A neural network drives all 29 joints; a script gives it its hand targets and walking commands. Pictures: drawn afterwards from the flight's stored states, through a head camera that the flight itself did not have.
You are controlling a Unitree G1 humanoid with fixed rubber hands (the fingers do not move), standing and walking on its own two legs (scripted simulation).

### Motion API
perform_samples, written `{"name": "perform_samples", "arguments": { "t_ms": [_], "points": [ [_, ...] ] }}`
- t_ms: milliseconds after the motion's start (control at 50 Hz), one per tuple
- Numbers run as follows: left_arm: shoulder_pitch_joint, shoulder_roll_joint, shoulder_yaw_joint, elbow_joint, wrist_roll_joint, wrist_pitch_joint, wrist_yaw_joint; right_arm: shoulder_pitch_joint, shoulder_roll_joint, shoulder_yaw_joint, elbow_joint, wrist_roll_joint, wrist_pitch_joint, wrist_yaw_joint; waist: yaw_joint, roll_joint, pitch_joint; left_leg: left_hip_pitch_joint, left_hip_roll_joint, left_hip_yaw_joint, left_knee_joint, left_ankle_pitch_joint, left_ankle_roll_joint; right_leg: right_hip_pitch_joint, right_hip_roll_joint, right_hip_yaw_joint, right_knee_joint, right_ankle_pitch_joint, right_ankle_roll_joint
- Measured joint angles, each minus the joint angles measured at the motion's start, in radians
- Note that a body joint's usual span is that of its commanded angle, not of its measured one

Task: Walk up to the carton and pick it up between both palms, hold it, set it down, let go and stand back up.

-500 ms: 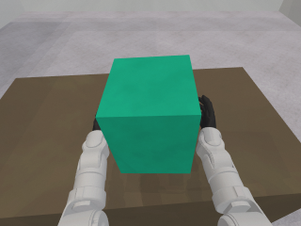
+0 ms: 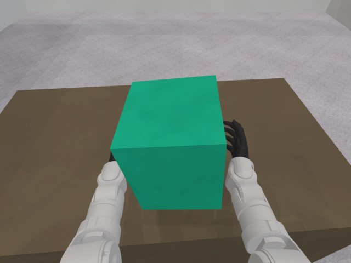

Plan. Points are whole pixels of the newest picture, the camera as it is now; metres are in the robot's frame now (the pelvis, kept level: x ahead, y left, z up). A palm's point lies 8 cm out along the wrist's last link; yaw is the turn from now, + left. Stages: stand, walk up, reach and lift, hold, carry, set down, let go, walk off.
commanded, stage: set down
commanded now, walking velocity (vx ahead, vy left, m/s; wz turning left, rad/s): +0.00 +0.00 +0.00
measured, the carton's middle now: (177, 146) +0.39 +0.01 +0.07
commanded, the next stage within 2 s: none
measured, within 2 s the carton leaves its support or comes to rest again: rests again in 1.58 s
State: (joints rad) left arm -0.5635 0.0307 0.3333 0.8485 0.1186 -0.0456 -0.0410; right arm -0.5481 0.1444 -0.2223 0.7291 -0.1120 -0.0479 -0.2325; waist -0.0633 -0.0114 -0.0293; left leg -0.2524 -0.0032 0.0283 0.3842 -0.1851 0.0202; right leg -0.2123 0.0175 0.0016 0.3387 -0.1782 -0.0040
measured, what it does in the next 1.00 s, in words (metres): stands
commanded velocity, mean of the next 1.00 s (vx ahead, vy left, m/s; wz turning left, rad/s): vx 0.00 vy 0.00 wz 0.00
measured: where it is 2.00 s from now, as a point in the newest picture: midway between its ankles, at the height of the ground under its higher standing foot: outside the picture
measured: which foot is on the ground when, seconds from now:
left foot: down 0.00-1.00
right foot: down 0.00-1.00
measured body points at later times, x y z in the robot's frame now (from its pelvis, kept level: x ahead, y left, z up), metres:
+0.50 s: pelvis +0.03 +0.01 +0.00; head +0.06 +0.03 +0.45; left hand +0.42 +0.16 +0.01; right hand +0.39 -0.13 +0.04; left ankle +0.01 +0.10 -0.75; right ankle -0.01 -0.12 -0.75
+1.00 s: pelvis +0.01 +0.02 -0.01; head +0.10 +0.05 +0.43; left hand +0.42 +0.16 -0.04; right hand +0.37 -0.13 -0.02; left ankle +0.01 +0.10 -0.75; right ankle +0.00 -0.12 -0.75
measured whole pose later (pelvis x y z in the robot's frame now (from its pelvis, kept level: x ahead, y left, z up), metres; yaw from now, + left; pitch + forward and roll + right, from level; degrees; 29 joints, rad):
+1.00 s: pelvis +0.01 +0.02 -0.01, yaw +0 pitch +13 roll -3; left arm -0.74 0.09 0.29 1.24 0.12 -0.31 -0.05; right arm -0.56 0.18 -0.46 0.98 -0.26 -0.39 -0.23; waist -0.06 -0.02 -0.04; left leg -0.53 0.00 0.03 0.55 -0.26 0.02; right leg -0.44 0.02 0.00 0.42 -0.21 0.02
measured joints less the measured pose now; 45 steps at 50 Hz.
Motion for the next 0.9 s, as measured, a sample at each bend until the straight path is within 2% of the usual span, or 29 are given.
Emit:
{"name": "perform_samples", "arguments": {
  "t_ms": [120, 280, 700, 900],
  "points": [
    [-0.046, 0.013, 0.000, 0.073, 0.000, -0.019, -0.009, 0.000, 0.017, -0.054, 0.023, -0.039, -0.025, 0.001, 0.000, -0.003, -0.001, -0.004, 0.000, 0.000, 0.009, -0.011, 0.000, 0.000, 0.000, 0.000, 0.002, -0.007, 0.002],
    [-0.059, 0.022, 0.000, 0.133, 0.000, -0.049, -0.011, 0.000, 0.021, -0.071, 0.056, -0.043, -0.049, 0.001, 0.000, -0.004, -0.001, -0.008, 0.000, 0.000, 0.015, -0.026, 0.000, 0.000, 0.000, 0.000, -0.002, -0.017, 0.004],
    [-0.064, 0.044, -0.005, 0.225, 0.000, -0.180, -0.019, 0.000, 0.032, -0.110, 0.183, -0.090, -0.229, -0.011, 0.000, -0.007, 0.002, -0.084, 0.000, 0.000, 0.076, -0.065, 0.000, -0.050, -0.002, 0.000, 0.003, -0.028, 0.017],
    [-0.135, 0.056, -0.033, 0.332, 0.000, -0.228, -0.015, -0.004, 0.036, -0.196, 0.241, -0.132, -0.308, -0.009, 0.000, -0.007, 0.001, -0.188, 0.000, 0.000, 0.131, -0.072, 0.000, -0.146, -0.002, -0.001, 0.043, -0.028, 0.023]
  ]
}}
